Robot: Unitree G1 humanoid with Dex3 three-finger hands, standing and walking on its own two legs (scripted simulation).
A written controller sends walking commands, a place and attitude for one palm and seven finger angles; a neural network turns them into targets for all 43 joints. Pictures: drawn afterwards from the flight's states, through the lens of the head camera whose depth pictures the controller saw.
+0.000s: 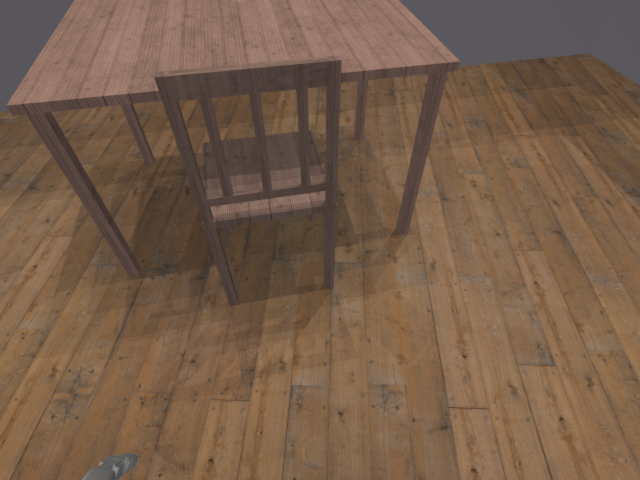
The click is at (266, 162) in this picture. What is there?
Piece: chair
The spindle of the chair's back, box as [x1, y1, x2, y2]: [249, 93, 271, 190]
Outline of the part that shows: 249,94 263,190 270,190 271,184 259,93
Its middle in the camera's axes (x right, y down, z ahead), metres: -0.15 -0.23 +0.96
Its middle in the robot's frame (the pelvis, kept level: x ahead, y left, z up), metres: +0.87 +0.19 -0.09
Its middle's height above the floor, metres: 0.67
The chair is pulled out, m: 0.00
